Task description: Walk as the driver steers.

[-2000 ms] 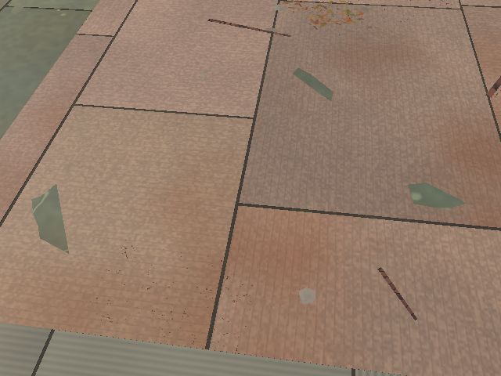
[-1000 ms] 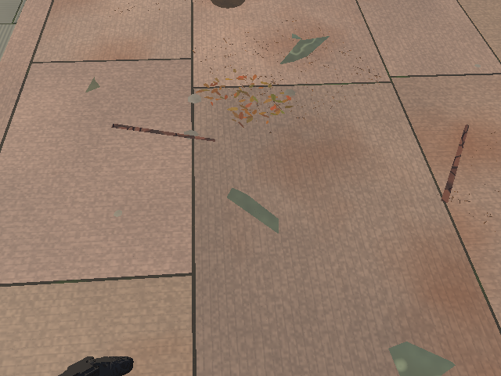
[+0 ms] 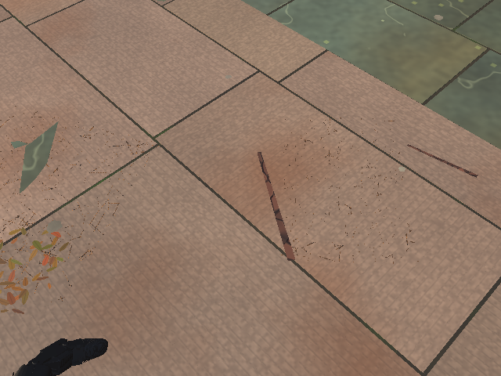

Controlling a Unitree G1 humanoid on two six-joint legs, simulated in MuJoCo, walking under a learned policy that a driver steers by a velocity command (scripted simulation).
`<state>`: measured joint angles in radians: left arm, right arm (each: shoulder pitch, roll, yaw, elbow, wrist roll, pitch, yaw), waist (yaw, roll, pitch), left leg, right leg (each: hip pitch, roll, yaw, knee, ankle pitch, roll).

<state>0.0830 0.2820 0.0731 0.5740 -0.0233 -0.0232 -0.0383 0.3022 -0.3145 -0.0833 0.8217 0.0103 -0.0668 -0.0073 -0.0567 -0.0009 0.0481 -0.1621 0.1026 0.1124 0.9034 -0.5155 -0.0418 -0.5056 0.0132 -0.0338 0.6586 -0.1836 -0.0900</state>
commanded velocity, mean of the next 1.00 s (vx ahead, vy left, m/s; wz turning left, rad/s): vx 0.21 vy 0.00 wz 0.27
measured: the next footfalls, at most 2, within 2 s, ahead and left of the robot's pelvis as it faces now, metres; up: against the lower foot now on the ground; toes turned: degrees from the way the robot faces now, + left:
left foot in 0.44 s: +0.42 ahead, +0.11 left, +0.00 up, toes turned +3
right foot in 0.88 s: +0.43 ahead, -0.11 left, +0.00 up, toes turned +23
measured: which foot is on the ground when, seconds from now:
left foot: up 0.00-0.42, down 0.44-0.88, up 0.90-1.00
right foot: down 0.00-0.44, up 0.46-0.86, down 0.88-1.00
